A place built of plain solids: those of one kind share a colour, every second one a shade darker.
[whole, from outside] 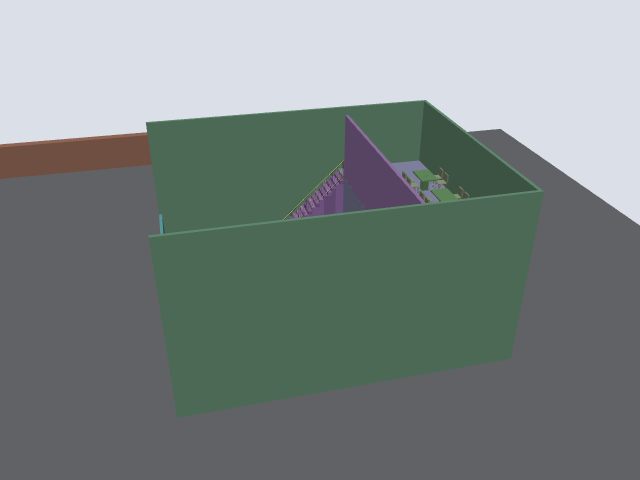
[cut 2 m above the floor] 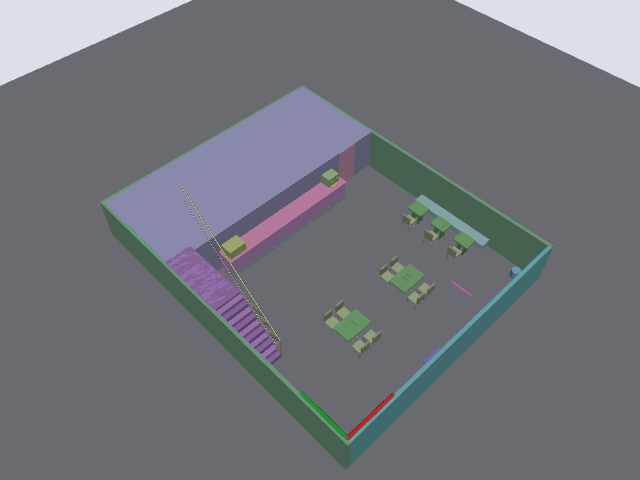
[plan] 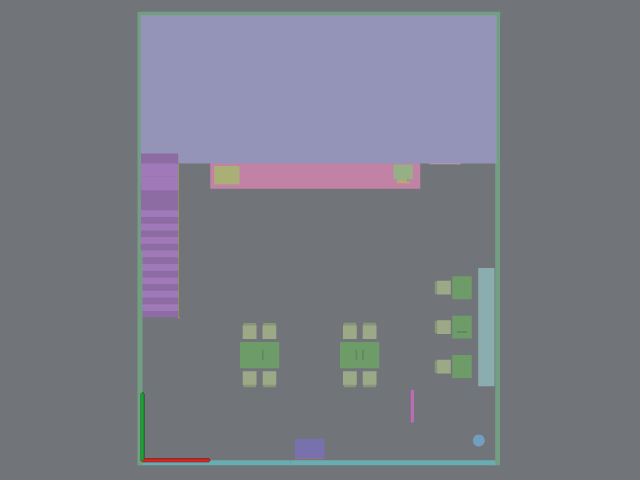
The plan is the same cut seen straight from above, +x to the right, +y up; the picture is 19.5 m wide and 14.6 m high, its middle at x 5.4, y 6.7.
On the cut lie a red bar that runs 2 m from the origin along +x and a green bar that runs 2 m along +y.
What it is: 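A cafe in an old town house with an upstairs room, fitted out in the 2010s to 2020s; 10.7 x 13.5 m; the hall at street level under a ceiling 3.06 m high, its front glazed onto the street; over the flight a stairwell up to the upstairs room's ceiling, 7.78 m over the hall's floor; the upstairs room 4.56 m over the hall's floor, over the rear 4.5 m, shut by plain walls, lit by lamps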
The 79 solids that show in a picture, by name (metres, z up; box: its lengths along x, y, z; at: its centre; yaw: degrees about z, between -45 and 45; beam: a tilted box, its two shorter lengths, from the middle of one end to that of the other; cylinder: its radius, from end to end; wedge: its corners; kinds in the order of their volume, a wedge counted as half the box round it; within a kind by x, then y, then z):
{
 "upper_1": {"box": [10.83, 4.51, 4.61], "at": [5.37, 11.29, 2.25]},
 "wall_1": {"box": [0.15, 13.79, 7.83], "at": [-0.07, 6.75, 3.87]},
 "wall_2": {"box": [11.03, 0.15, 7.83], "at": [5.37, 13.56, 3.87]},
 "wall_3": {"box": [0.15, 13.79, 7.83], "at": [10.8, 6.75, 3.87]},
 "stair_step_1": {"box": [1.14, 0.41, 0.24], "at": [0.52, 4.54, 0.07]},
 "stair_step_2": {"box": [1.14, 0.41, 0.43], "at": [0.52, 4.75, 0.17]},
 "stair_step_3": {"box": [1.14, 0.41, 0.62], "at": [0.52, 4.95, 0.26]},
 "stair_step_4": {"box": [1.14, 0.41, 0.81], "at": [0.52, 5.15, 0.35]},
 "stair_step_5": {"box": [1.14, 0.41, 1.0], "at": [0.52, 5.36, 0.45]},
 "stair_step_6": {"box": [1.14, 0.41, 1.19], "at": [0.52, 5.56, 0.55]},
 "stair_step_7": {"box": [1.14, 0.41, 1.38], "at": [0.52, 5.77, 0.64]},
 "stair_step_8": {"box": [1.14, 0.41, 1.57], "at": [0.52, 5.97, 0.73]},
 "stair_step_9": {"box": [1.14, 0.41, 1.76], "at": [0.52, 6.17, 0.83]},
 "stair_step_10": {"box": [1.14, 0.41, 1.95], "at": [0.52, 6.38, 0.93]},
 "stair_step_11": {"box": [1.14, 0.41, 2.14], "at": [0.52, 6.58, 1.02]},
 "stair_step_12": {"box": [1.14, 0.41, 2.33], "at": [0.52, 6.79, 1.11]},
 "stair_step_13": {"box": [1.14, 0.41, 2.52], "at": [0.52, 6.99, 1.21]},
 "stair_step_14": {"box": [1.14, 0.41, 2.71], "at": [0.52, 7.19, 1.3]},
 "stair_step_15": {"box": [1.14, 0.41, 2.9], "at": [0.52, 7.4, 1.4]},
 "stair_step_16": {"box": [1.14, 0.41, 3.09], "at": [0.52, 7.6, 1.5]},
 "stair_step_17": {"box": [1.14, 0.41, 3.28], "at": [0.52, 7.81, 1.59]},
 "stair_step_18": {"box": [1.14, 0.41, 3.47], "at": [0.52, 8.01, 1.69]},
 "stair_step_19": {"box": [1.14, 0.41, 3.66], "at": [0.52, 8.21, 1.78]},
 "stair_step_20": {"box": [1.14, 0.41, 3.85], "at": [0.52, 8.42, 1.88]},
 "stair_step_21": {"box": [1.14, 0.41, 4.04], "at": [0.52, 8.62, 1.97]},
 "stair_step_22": {"box": [1.14, 0.41, 4.23], "at": [0.52, 8.83, 2.06]},
 "stair_step_23": {"box": [1.14, 0.5, 4.42], "at": [0.52, 9.08, 2.16]},
 "street_hedge_1": {"box": [0.6, 15.85, 2.25], "at": [-14.23, -8.07, 1.07]},
 "window_wall_1": {"box": [4.49, 0.15, 3.11], "at": [2.25, -0.07, 1.5]},
 "window_wall_2": {"box": [1.2, 0.15, 3.11], "at": [5.09, -0.07, 1.5]},
 "window_wall_3": {"box": [5.04, 0.15, 3.11], "at": [8.21, -0.07, 1.5]},
 "entrance_wall_1": {"box": [9.59, 0.15, 3.27], "at": [5.93, 9.11, 6.14]},
 "counter_1": {"box": [6.35, 0.7, 1.05], "at": [5.25, 8.67, 0.47]},
 "bench_upholstered_1": {"box": [0.5, 3.6, 0.25], "at": [10.46, 4.05, 0.33]},
 "meeting_table_1": {"box": [1.2, 0.8, 0.07], "at": [3.4, 12.38, 5.27]},
 "meeting_table_2": {"box": [0.06, 0.32, 0.8], "at": [3.5, 12.38, 4.91]},
 "meeting_table_3": {"box": [1.2, 0.8, 0.07], "at": [3.56, 3.2, 0.71]},
 "meeting_table_4": {"box": [1.2, 0.8, 0.07], "at": [5.6, 12.38, 5.27]},
 "meeting_table_5": {"box": [1.2, 0.8, 0.07], "at": [6.61, 3.2, 0.71]},
 "meeting_table_6": {"box": [0.6, 0.7, 0.07], "at": [9.72, 2.85, 0.71]},
 "meeting_table_7": {"box": [0.6, 0.7, 0.07], "at": [9.72, 4.05, 0.71]},
 "meeting_table_8": {"box": [0.6, 0.7, 0.07], "at": [9.72, 5.25, 0.71]},
 "side_chair_1": {"box": [0.38, 0.08, 0.38], "at": [3.1, 13.32, 5.21]},
 "side_chair_2": {"box": [0.38, 0.08, 0.38], "at": [3.26, 2.26, 0.65]},
 "side_chair_3": {"box": [0.42, 0.42, 0.04], "at": [3.26, 2.5, 0.43]},
 "side_chair_4": {"box": [0.42, 0.42, 0.04], "at": [3.26, 3.9, 0.43]},
 "side_chair_5": {"box": [0.38, 0.08, 0.38], "at": [3.26, 4.14, 0.65]},
 "side_chair_6": {"box": [0.42, 0.42, 0.04], "at": [3.7, 13.08, 4.99]},
 "side_chair_7": {"box": [0.38, 0.08, 0.38], "at": [3.7, 13.32, 5.21]},
 "side_chair_8": {"box": [0.38, 0.08, 0.38], "at": [3.86, 2.26, 0.65]},
 "side_chair_9": {"box": [0.42, 0.42, 0.04], "at": [3.86, 2.5, 0.43]},
 "side_chair_10": {"box": [0.42, 0.42, 0.04], "at": [3.86, 3.9, 0.43]},
 "side_chair_11": {"box": [0.38, 0.08, 0.38], "at": [3.86, 4.14, 0.65]},
 "side_chair_12": {"box": [0.38, 0.08, 0.38], "at": [5.3, 13.32, 5.21]},
 "side_chair_13": {"box": [0.38, 0.08, 0.38], "at": [6.31, 2.26, 0.65]},
 "side_chair_14": {"box": [0.42, 0.42, 0.04], "at": [6.31, 2.5, 0.43]},
 "side_chair_15": {"box": [0.42, 0.42, 0.04], "at": [6.31, 3.9, 0.43]},
 "side_chair_16": {"box": [0.38, 0.08, 0.38], "at": [6.31, 4.14, 0.65]},
 "side_chair_17": {"box": [0.38, 0.08, 0.38], "at": [6.91, 2.26, 0.65]},
 "side_chair_18": {"box": [0.42, 0.42, 0.04], "at": [6.91, 2.5, 0.43]},
 "side_chair_19": {"box": [0.42, 0.42, 0.04], "at": [6.91, 3.9, 0.43]},
 "side_chair_20": {"box": [0.38, 0.08, 0.38], "at": [6.91, 4.14, 0.65]},
 "side_chair_21": {"box": [0.08, 0.38, 0.38], "at": [8.93, 2.85, 0.65]},
 "side_chair_22": {"box": [0.08, 0.38, 0.38], "at": [8.93, 4.05, 0.65]},
 "side_chair_23": {"box": [0.08, 0.38, 0.38], "at": [8.93, 5.25, 0.65]},
 "side_chair_24": {"box": [0.42, 0.42, 0.04], "at": [9.17, 2.85, 0.43]},
 "side_chair_25": {"box": [0.42, 0.42, 0.04], "at": [9.17, 4.05, 0.43]},
 "side_chair_26": {"box": [0.42, 0.42, 0.04], "at": [9.17, 5.25, 0.43]},
 "counter_top_1": {"box": [6.39, 0.78, 0.04], "at": [5.25, 8.65, 1.02]},
 "display_1": {"box": [0.77, 0.57, 0.39], "at": [2.57, 8.67, 1.24]},
 "coffee_machine_1": {"box": [0.6, 0.45, 0.45], "at": [7.93, 8.77, 1.26]},
 "service_door_1": {"box": [0.95, 0.03, 2.1], "at": [9.21, 9.02, 1.0]},
 "plant_pot_1": {"cylinder": 0.18, "from": [10.23, 0.6, 0.0], "to": [10.23, 0.6, 0.38]},
 "door_mat_1": {"box": [0.9, 0.6, 0.07], "at": [5.09, 0.35, -0.02]},
 "counter_kick_1": {"box": [6.35, 0.012, 0.15], "at": [5.25, 8.31, 0.03]},
 "stair_guard_rail_1": {"cylinder": 0.022, "from": [1.11, 4.34, 1.12], "to": [1.11, 9.03, 5.49]},
 "cable_protector_1": {"box": [0.1, 1.0, 0.07], "at": [8.21, 1.65, -0.01]},
 "stair_guard_low_1": {"cylinder": 0.012, "from": [1.11, 4.34, 0.27], "to": [1.11, 9.03, 4.64]},
 "coffee_machine_drip_1": {"box": [0.4, 0.12, 0.03], "at": [7.93, 8.48, 1.05]}
}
